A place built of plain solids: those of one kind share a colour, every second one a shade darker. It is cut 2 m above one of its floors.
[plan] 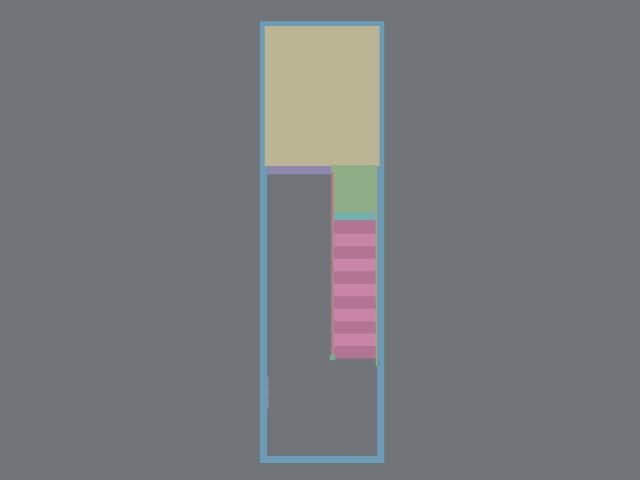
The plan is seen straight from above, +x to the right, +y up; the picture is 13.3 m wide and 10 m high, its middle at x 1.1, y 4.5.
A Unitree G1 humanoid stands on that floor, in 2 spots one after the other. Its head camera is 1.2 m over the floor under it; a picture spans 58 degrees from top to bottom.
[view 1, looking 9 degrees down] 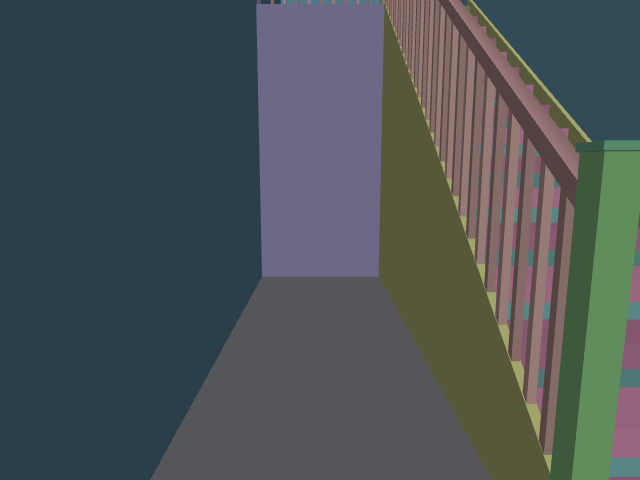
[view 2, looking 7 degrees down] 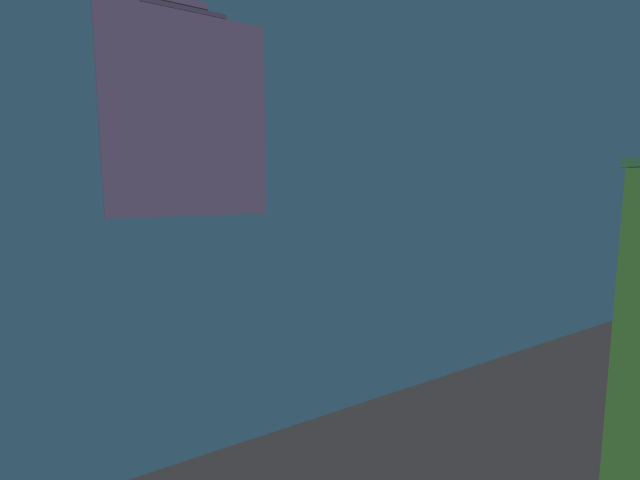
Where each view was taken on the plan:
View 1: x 0.67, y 1.00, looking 90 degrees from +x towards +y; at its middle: upper_edge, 4.93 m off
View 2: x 1.82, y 0.82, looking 148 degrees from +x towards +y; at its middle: wall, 2.16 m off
